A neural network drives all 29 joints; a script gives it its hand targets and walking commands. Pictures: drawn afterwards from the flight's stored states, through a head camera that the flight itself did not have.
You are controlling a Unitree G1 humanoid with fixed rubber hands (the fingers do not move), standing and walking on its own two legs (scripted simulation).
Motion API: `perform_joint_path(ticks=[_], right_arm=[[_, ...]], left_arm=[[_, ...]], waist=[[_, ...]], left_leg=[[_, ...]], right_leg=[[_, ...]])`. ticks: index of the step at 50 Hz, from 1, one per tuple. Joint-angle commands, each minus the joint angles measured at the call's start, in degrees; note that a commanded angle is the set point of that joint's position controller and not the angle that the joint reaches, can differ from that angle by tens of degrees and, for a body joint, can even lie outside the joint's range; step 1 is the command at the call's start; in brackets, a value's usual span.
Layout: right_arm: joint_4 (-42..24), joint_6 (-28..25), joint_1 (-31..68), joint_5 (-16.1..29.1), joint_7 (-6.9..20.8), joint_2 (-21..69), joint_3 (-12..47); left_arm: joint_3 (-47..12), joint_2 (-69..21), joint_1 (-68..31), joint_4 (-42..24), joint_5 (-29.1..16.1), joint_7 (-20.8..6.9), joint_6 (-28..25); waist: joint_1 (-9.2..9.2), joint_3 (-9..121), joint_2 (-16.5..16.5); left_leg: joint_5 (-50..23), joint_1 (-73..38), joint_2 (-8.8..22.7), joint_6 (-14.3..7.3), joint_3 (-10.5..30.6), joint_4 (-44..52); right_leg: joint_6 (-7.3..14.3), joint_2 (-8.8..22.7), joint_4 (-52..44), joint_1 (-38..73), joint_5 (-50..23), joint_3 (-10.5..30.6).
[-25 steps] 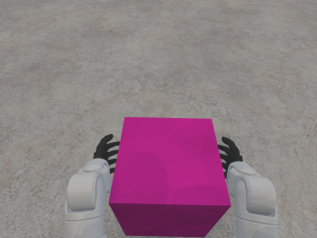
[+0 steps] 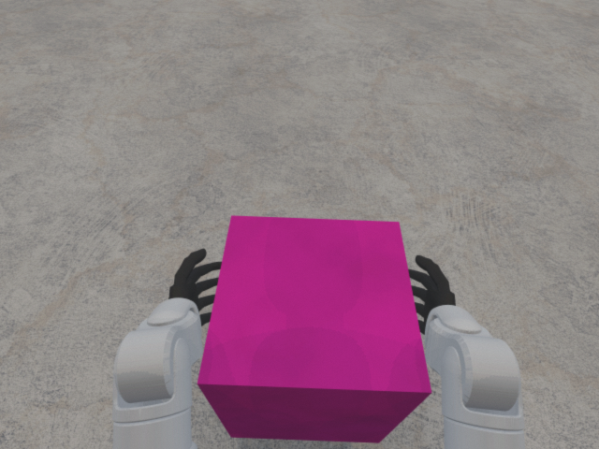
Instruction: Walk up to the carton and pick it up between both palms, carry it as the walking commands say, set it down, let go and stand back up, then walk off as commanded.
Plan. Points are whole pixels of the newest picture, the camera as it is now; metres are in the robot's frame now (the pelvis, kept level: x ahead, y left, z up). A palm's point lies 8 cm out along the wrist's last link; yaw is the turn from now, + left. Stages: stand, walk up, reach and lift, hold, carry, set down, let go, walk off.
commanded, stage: carry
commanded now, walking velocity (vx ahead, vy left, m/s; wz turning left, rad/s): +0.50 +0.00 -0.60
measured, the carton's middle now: (309, 336) +0.27 +0.00 +0.01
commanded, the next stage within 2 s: none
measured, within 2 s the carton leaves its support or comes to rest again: neither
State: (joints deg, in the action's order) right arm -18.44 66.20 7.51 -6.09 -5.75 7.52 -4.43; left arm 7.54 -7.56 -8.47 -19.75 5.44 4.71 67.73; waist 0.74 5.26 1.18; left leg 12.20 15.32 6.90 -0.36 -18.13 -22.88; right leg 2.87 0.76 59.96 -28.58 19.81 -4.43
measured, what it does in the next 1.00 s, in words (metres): walks ahead, turning right: right foot, then left foot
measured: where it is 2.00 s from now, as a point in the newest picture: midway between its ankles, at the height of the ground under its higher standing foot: (427, 243)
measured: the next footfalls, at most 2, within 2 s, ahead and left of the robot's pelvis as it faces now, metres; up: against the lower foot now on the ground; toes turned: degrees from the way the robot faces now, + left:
right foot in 0.30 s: +0.36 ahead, -0.13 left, +0.00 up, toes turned -13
left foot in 0.78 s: +0.69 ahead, -0.02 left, +0.00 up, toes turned -15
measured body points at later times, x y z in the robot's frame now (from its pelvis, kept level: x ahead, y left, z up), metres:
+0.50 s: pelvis +0.32 -0.08 -0.01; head +0.35 -0.08 +0.44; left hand +0.62 +0.04 +0.05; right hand +0.58 -0.26 +0.04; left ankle +0.30 +0.08 -0.68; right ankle +0.32 -0.12 -0.75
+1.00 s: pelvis +0.63 -0.12 +0.00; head +0.65 -0.12 +0.45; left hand +0.95 -0.16 +0.07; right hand +0.77 -0.41 +0.08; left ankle +0.65 -0.01 -0.75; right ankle +0.57 -0.22 -0.68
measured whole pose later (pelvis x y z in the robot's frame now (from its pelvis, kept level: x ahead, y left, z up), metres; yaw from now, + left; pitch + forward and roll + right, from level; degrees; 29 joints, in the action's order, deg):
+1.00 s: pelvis +0.63 -0.12 +0.00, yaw -34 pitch +5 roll -1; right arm -20.5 66.8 7.9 -5.5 -6.0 7.6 -5.5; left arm 6.6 -7.7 -9.4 -20.7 5.7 4.9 67.8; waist 1.4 3.6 0.5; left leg 13.6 9.1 7.1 0.6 -18.5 -19.0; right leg 2.2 2.1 54.1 -31.7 16.0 -5.3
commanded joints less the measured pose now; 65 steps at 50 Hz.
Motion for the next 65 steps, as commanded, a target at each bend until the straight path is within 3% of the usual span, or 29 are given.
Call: perform_joint_path(ticks=[1,8,10,12,14,15,16,17,20,22,25,28,34,37,38,39,40,41,43,44,49,54,58,60,61,62,63,64,65], right_arm=[[-5.37,0.19,24.21,23.28,14.93,52.66,39.78],[-7.01,1.54,23.99,24.13,16.35,49.26,40.19],[-6.97,1.76,24.04,24.03,16.39,48.58,39.84],[-7.07,2.06,24.54,23.91,16.20,47.67,39.45],[-6.03,2.36,24.26,23.45,15.89,47.62,39.32],[-5.53,2.30,26.45,23.25,15.77,47.67,39.32],[-3.55,2.81,24.77,22.72,15.65,49.12,40.27],[0.16,2.61,21.38,21.38,15.15,50.11,38.37],[-2.58,0.64,28.47,21.77,15.01,53.87,38.41],[-2.25,-0.53,26.48,21.48,14.52,55.92,38.14],[-2.25,-1.26,21.97,20.76,13.59,55.68,38.48],[-3.98,-1.14,21.92,21.25,13.15,54.46,39.45],[-6.37,0.51,23.76,22.52,13.44,52.66,41.20],[-6.18,1.38,23.00,22.50,13.80,51.79,40.72],[-5.73,1.42,21.93,22.28,13.87,51.78,40.43],[-4.57,1.46,20.03,21.67,13.95,51.32,39.81],[-3.01,1.11,19.68,21.50,13.93,51.05,39.05],[-2.15,0.87,21.18,21.92,13.71,51.20,38.81],[-4.70,0.43,24.03,22.36,13.95,53.90,39.13],[-4.89,0.32,24.14,22.55,14.10,54.91,39.22],[-5.60,1.19,24.50,23.73,14.87,53.00,39.46],[-6.12,2.18,24.62,24.11,15.96,50.85,39.66],[-6.32,2.65,24.90,23.97,16.10,49.34,39.06],[-5.64,2.87,24.11,23.61,15.90,48.96,38.72],[-5.25,2.80,24.98,23.48,15.78,48.72,38.60],[-4.68,2.64,26.43,23.07,15.65,49.65,38.71],[-1.85,3.26,22.72,22.07,15.35,50.38,38.63],[-1.02,2.36,22.83,21.69,14.96,51.93,37.23],[-2.75,1.62,25.89,22.15,15.00,53.13,37.95]], left_arm=[[-41.28,-53.39,-22.61,-1.27,-21.57,-13.79,-0.25],[-42.46,-51.52,-21.48,-3.27,-19.98,-12.15,0.19],[-42.99,-51.05,-22.49,-3.53,-20.00,-12.16,0.54],[-43.08,-50.49,-22.15,-2.86,-19.98,-12.38,0.86],[-42.74,-50.80,-22.22,-1.97,-20.21,-12.84,1.02],[-42.93,-51.47,-22.19,-2.38,-20.41,-13.12,1.05],[-42.39,-51.13,-22.90,-0.73,-19.75,-13.23,1.40],[-43.64,-52.15,-23.20,0.08,-20.97,-13.68,1.74],[-43.46,-56.40,-27.72,-0.01,-23.66,-14.84,-0.25],[-43.44,-57.58,-27.39,-1.82,-24.31,-14.82,-1.50],[-43.84,-55.39,-24.27,-2.80,-23.90,-14.87,-1.85],[-43.29,-53.00,-22.08,-3.98,-23.29,-14.86,-1.44],[-41.94,-49.87,-19.32,-4.84,-21.60,-14.57,-0.23],[-42.34,-49.71,-18.91,-5.19,-21.00,-14.25,0.44],[-42.66,-49.47,-19.30,-5.32,-20.99,-14.19,0.63],[-43.02,-49.14,-19.88,-5.07,-20.90,-14.26,0.96],[-43.84,-49.60,-21.79,-5.19,-21.96,-14.64,1.21],[-43.75,-48.84,-25.56,-4.40,-22.72,-14.97,1.35],[-43.92,-51.85,-27.79,-4.93,-23.95,-15.08,0.87],[-43.12,-53.00,-27.44,-4.41,-23.73,-15.09,0.68],[-41.74,-53.57,-22.22,-1.41,-21.27,-13.78,0.40],[-42.08,-52.04,-21.48,-2.55,-20.39,-12.86,0.66],[-42.90,-51.06,-22.57,-3.02,-20.31,-12.81,1.14],[-42.60,-50.97,-22.38,-2.15,-20.30,-13.12,1.29],[-42.54,-51.36,-22.40,-2.30,-20.59,-13.28,1.21],[-43.09,-51.61,-23.51,-3.36,-20.76,-13.55,1.26],[-43.02,-51.69,-22.05,0.33,-20.57,-13.82,1.68],[-44.07,-53.42,-24.37,-1.07,-22.38,-14.19,1.57],[-44.01,-54.54,-25.03,-0.53,-22.72,-14.56,0.87]], waist=[[0.42,9.95,-9.08],[0.45,3.38,-11.90],[0.12,3.60,-13.30],[-0.88,6.00,-15.35],[-2.63,12.13,-13.89],[-4.82,12.49,-6.98],[-1.67,14.65,11.16],[-1.48,19.74,8.10],[-1.34,15.53,-1.86],[-1.11,16.75,-0.11],[-1.25,15.68,2.22],[-1.30,13.14,3.18],[-1.79,7.15,5.50],[-1.58,9.76,4.92],[-0.51,14.41,2.78],[0.95,19.45,-3.10],[0.65,23.87,-19.07],[0.58,21.62,-20.38],[0.50,15.48,-6.20],[0.43,12.73,-4.44],[0.39,8.62,-9.01],[0.36,3.73,-10.94],[-0.45,4.81,-14.81],[-1.54,8.97,-15.20],[-3.35,11.55,-11.37],[-3.36,10.02,-0.56],[-1.40,16.09,12.64],[-1.31,18.35,4.29],[-1.26,16.94,2.28]], left_leg=[[-9.51,-21.73,16.85,-2.90,15.14,12.73],[-21.73,-21.72,12.65,0.89,0.45,11.31],[-35.50,-21.76,12.01,2.17,-3.09,7.02],[-50.05,-22.90,11.70,3.52,-4.65,-1.92],[-48.51,-18.30,9.27,5.90,-6.06,-21.72],[-27.99,-3.20,7.28,7.07,-2.26,-37.53],[15.64,15.07,-0.86,8.92,2.80,-53.62],[19.15,26.32,-2.41,7.88,12.99,-61.09],[11.24,22.66,3.42,5.01,19.49,-50.64],[8.84,18.23,2.81,5.46,17.51,-41.07],[8.35,19.26,0.96,5.56,15.62,-30.22],[0.03,20.57,-0.27,5.85,14.00,-23.33],[-4.61,18.75,-2.65,5.62,11.34,-12.61],[-2.50,4.05,-6.05,4.08,7.79,-3.69],[-5.46,-9.45,-5.80,3.30,6.54,-0.38],[-1.11,-24.31,2.84,1.02,15.47,2.34],[-3.35,-34.26,20.17,-5.71,40.22,6.43],[-9.72,-33.27,23.21,-9.36,44.86,7.43],[-11.24,-24.47,20.23,-7.63,32.38,7.47],[-8.62,-21.73,18.82,-6.05,27.02,9.40],[-8.42,-20.96,15.78,-3.49,13.38,12.95],[-18.77,-20.73,13.54,-0.43,3.92,12.04],[-47.51,-21.95,12.65,2.60,-2.48,1.37],[-53.07,-21.52,11.35,4.98,-4.56,-14.66],[-42.93,-14.02,9.07,6.90,-4.75,-28.74],[-9.93,2.49,5.12,7.53,-0.09,-44.49],[18.92,21.02,-3.35,8.84,7.99,-58.36],[18.35,25.27,-0.44,6.59,16.45,-61.32],[14.97,24.68,0.80,5.31,18.06,-60.24]], right_leg=[[-0.59,3.99,-5.22,-12.31,-5.28,0.65],[0.89,0.95,-20.94,-8.31,-18.57,-6.57],[2.07,-1.73,-24.49,-2.34,-19.60,-9.28],[2.68,-5.69,-26.62,4.69,-18.14,-12.75],[4.00,-9.29,-34.16,20.65,-17.58,-13.91],[6.43,-3.68,-36.50,31.48,-15.49,-2.33],[13.70,13.38,-40.41,39.65,-22.55,29.94],[17.93,18.03,-43.75,48.28,-23.08,39.43],[13.82,13.82,-42.83,33.24,-32.57,24.17],[11.96,11.08,-44.45,30.65,-32.30,18.69],[12.41,10.63,-45.84,31.71,-29.48,17.92],[10.18,9.61,-46.04,32.09,-29.11,16.95],[7.90,6.84,-41.26,31.69,-43.34,14.20],[6.45,3.67,-32.24,26.79,-52.10,10.95],[5.16,2.06,-24.61,20.53,-47.99,7.95],[3.21,-0.38,-12.51,9.16,-34.69,5.73],[1.03,-6.28,1.54,-4.83,-5.73,2.68],[1.09,-4.37,9.07,-10.21,9.28,5.17],[0.84,2.15,9.49,-9.78,2.31,7.63],[0.20,3.89,6.06,-9.96,-0.13,6.96],[-0.88,3.67,-8.00,-10.03,-5.23,0.40],[0.16,1.66,-18.48,-7.76,-14.81,-4.66],[2.20,-3.80,-23.83,2.25,-14.09,-9.64],[2.89,-8.31,-31.11,12.60,-13.83,-12.31],[3.92,-8.71,-36.34,23.26,-14.87,-10.09],[6.68,2.08,-38.46,30.59,-15.24,9.07],[16.18,17.39,-45.08,42.58,-21.59,42.19],[16.39,17.47,-43.61,45.85,-25.95,37.93],[15.81,16.01,-41.98,40.96,-32.24,32.05]])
